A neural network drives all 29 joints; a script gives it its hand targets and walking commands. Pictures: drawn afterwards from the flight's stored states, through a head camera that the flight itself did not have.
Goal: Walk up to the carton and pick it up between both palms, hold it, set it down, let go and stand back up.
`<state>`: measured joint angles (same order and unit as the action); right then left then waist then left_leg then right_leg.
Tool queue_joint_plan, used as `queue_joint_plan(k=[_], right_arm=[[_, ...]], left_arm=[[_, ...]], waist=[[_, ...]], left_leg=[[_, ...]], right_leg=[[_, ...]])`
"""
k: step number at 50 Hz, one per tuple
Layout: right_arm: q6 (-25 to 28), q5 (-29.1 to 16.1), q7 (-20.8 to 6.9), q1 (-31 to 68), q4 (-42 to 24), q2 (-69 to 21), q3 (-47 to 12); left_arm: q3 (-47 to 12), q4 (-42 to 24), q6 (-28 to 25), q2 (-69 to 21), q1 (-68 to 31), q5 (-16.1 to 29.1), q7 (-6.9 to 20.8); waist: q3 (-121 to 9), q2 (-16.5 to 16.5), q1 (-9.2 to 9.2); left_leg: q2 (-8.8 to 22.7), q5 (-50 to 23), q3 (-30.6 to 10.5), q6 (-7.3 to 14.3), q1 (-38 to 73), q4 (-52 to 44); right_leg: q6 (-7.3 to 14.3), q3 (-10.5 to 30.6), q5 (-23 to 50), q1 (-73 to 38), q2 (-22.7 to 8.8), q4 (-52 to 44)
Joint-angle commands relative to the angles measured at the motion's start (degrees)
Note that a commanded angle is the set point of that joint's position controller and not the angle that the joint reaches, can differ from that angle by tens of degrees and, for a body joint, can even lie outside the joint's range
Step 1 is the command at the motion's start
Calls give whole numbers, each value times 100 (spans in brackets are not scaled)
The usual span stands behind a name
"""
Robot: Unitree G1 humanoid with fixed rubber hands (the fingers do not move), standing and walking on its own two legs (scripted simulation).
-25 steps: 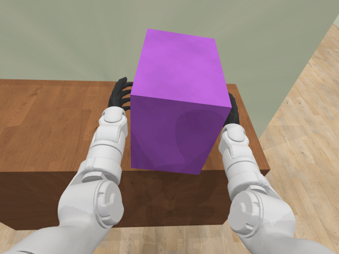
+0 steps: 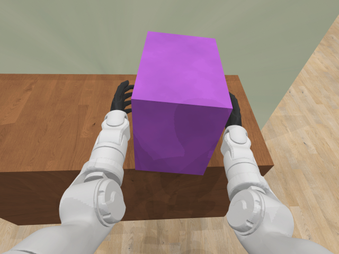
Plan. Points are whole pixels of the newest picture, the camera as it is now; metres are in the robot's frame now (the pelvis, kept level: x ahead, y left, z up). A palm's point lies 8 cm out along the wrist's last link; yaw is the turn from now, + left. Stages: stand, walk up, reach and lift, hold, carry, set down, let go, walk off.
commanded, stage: set down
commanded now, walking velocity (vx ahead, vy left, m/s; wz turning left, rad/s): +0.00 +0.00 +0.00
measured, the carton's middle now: (175, 103) +0.49 +0.01 +0.05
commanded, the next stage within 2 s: none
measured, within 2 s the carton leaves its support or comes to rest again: rests again in 1.16 s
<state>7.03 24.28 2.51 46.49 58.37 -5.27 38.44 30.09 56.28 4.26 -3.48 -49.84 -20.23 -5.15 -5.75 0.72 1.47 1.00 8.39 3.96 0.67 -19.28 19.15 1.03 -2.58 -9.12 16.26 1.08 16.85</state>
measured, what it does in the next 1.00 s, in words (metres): stands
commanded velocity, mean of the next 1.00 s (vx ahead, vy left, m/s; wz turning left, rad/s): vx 0.00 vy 0.00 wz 0.00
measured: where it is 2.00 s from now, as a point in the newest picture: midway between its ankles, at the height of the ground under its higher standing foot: outside the picture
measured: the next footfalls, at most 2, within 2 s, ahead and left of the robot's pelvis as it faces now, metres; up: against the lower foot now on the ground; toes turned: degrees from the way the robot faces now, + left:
none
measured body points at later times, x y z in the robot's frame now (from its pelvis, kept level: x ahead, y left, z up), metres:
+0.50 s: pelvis +0.01 -0.01 +0.00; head +0.08 -0.02 +0.44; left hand +0.45 +0.14 +0.04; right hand +0.45 -0.15 +0.04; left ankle +0.00 +0.11 -0.75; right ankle -0.02 -0.10 -0.75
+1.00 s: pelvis +0.00 +0.00 -0.01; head +0.09 -0.01 +0.44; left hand +0.45 +0.14 +0.04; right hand +0.44 -0.14 +0.04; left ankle +0.00 +0.11 -0.75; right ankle -0.02 -0.10 -0.75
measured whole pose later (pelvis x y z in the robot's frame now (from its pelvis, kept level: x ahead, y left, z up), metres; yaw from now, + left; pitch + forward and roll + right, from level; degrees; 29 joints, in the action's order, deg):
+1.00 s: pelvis +0.00 +0.00 -0.01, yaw +0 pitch +19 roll +0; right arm 13.9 29.0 2.4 48.5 59.9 -4.7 40.1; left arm 33.2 66.4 -10.1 -1.4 -52.2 -20.5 -5.8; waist -9.0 -0.1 1.4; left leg 1.1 6.7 4.4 0.7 -30.5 18.6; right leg 1.4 -2.3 -8.4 28.6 1.1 18.5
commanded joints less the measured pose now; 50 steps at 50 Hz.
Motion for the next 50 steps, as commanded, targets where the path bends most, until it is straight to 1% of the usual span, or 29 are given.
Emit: queue_joint_plan(k=[1,2,4,5,6,7,8,10,12,13,15,17,20,21,22,23,25,27,31,32,33,35,37,38,39,41,45,48,50], right_arm=[[728,290,-935,4606,-563,-2525,-1408],[770,309,-939,4603,-640,-2528,-1398],[806,316,-954,4491,-505,-2592,-1465],[792,378,-967,4516,-477,-2540,-1419],[797,362,-981,4429,-444,-2581,-1460],[834,420,-985,4439,-552,-2662,-1475],[859,458,-978,4426,-472,-2588,-1459],[889,473,-928,4327,-429,-2781,-1585],[908,513,-927,4198,-311,-2744,-1496],[904,500,-919,4090,-299,-2724,-1546],[918,481,-901,4138,-395,-2848,-1685],[989,576,-891,4112,-409,-2767,-1678],[1167,503,-850,4079,-298,-2728,-1657],[1193,587,-846,4118,-182,-2733,-1604],[1164,566,-832,3938,-100,-2808,-1679],[1202,663,-807,3927,-103,-2700,-1595],[1213,565,-813,3848,-18,-2988,-1828],[1165,561,-791,3826,159,-3043,-1881],[1188,626,-720,3784,54,-2892,-1760],[1166,546,-714,3853,92,-2812,-1738],[1194,585,-758,3811,148,-2820,-1753],[1222,609,-741,3721,97,-2699,-1627],[1177,629,-746,3866,220,-2600,-1497],[1169,605,-750,3771,172,-2513,-1417],[1134,650,-735,3608,205,-2481,-1383],[1076,682,-742,3690,83,-2388,-1322],[986,716,-694,3597,3,-2217,-1230],[1004,778,-724,3685,-85,-1944,-1007],[1069,721,-735,3680,-174,-2074,-1097]], left_arm=[[-1513,-716,-619,-2636,-4498,96,610],[-1589,-800,-676,-2642,-4483,140,582],[-1471,-576,-708,-2616,-4333,-37,562],[-1441,-433,-687,-2559,-4287,-47,568],[-1345,-517,-720,-2493,-4181,-52,588],[-1280,-468,-749,-2495,-4169,-37,605],[-1313,-379,-805,-2512,-4228,-2,616],[-1232,-238,-928,-2493,-4112,-3,644],[-1161,-222,-991,-2358,-4151,-107,657],[-1228,-230,-1032,-2346,-4103,-45,655],[-989,26,-1093,-2304,-4004,-71,687],[-1149,44,-1204,-2245,-3946,-18,684],[-1408,30,-1438,-2392,-4134,127,601],[-1421,121,-1477,-2367,-4146,66,609],[-1301,175,-1512,-2293,-3991,24,620],[-1340,182,-1591,-2306,-4011,60,612],[-1256,316,-1649,-2323,-3975,7,652],[-1158,485,-1692,-2342,-3781,-33,707],[-1169,429,-1746,-2021,-3919,26,732],[-1038,530,-1749,-1952,-3881,23,711],[-1167,489,-1771,-1961,-4008,40,678],[-1084,549,-1814,-1969,-3834,30,637],[-1012,636,-1772,-1906,-3974,-16,629],[-1071,535,-1770,-1872,-3905,67,608],[-1105,460,-1763,-1961,-3947,-41,604],[-898,510,-1776,-1763,-3981,-60,572],[-721,534,-1775,-1527,-3823,-176,549],[-784,332,-1759,-1465,-3989,-252,455],[-811,198,-1781,-1549,-4070,-175,407]], waist=[[-4151,-420,-84],[-4288,-334,-126],[-4249,-413,37],[-4030,-373,-65],[-4078,-357,-10],[-4246,-148,80],[-4256,-134,-12],[-4220,57,17],[-4255,-116,41],[-4137,5,-48],[-4143,238,97],[-4474,31,48],[-4718,-91,-52],[-4765,-101,-101],[-4601,-11,-35],[-4719,10,-121],[-4599,34,93],[-4411,145,9],[-4358,189,-1],[-4292,208,103],[-4416,-20,68],[-4407,67,48],[-4344,-106,42],[-4413,8,15],[-4340,-75,-27],[-4363,111,-25],[-4234,174,82],[-4303,-138,-17],[-4522,-154,-33]], left_leg=[[202,-2844,185,-364,2387,448],[152,-2951,194,-372,2398,457],[182,-3034,168,-317,2177,536],[166,-2863,223,-332,2137,459],[123,-2847,288,-286,2091,449],[171,-2720,234,-238,1977,428],[139,-2674,239,-249,1784,391],[90,-2499,312,-168,1354,310],[77,-2433,245,-159,1096,260],[97,-2271,299,-134,1062,231],[56,-2090,289,2,815,186],[45,-2145,282,-51,675,104],[181,-3134,242,-200,1269,534],[205,-3130,158,-199,1293,519],[206,-2888,193,-166,1165,492],[165,-2829,205,-176,1108,428],[170,-2900,245,-138,918,452],[93,-2471,278,-53,405,279],[82,-2048,302,23,243,125],[79,-2124,341,47,119,187],[121,-2178,221,-16,298,175],[137,-2246,328,-1,299,269],[143,-2279,270,-59,522,250],[234,-2463,263,-86,814,330],[196,-2350,292,-126,785,316],[181,-1888,271,-33,505,167],[123,-1635,349,33,209,28],[150,-2023,333,-79,563,200],[171,-2416,286,-90,827,372]], right_leg=[[-169,-394,2067,-772,13,161],[-179,-390,2220,-677,17,153],[-196,-324,2493,-904,-23,324],[-237,-422,2403,-788,-21,318],[-258,-355,2709,-947,-63,338],[-282,-341,2854,-1117,-73,389],[-295,-381,2970,-1215,-56,435],[-351,-278,3390,-1621,-154,546],[-353,-239,3525,-1822,-187,660],[-358,-226,3691,-1848,-251,665],[-400,-198,3893,-2071,-261,736],[-435,-183,4053,-2121,-285,827],[-324,-294,3988,-1413,-195,817],[-294,-332,3680,-1196,-108,766],[-289,-247,3712,-1185,-193,667],[-289,-297,3811,-1249,-181,721],[-376,-210,4176,-1514,-190,872],[-387,-95,4469,-1882,-298,979],[-399,-115,4277,-1999,-307,925],[-394,-74,4336,-2112,-333,1004],[-386,-131,4125,-1891,-265,996],[-325,-127,3958,-1731,-276,928],[-297,-194,3535,-1523,-221,809],[-294,-232,3355,-1321,-181,761],[-244,-228,3215,-1319,-189,627],[-301,-169,3205,-1489,-241,661],[-331,-132,3265,-1779,-242,690],[-263,-247,2693,-1104,-222,612],[-211,-245,2911,-950,-180,601]])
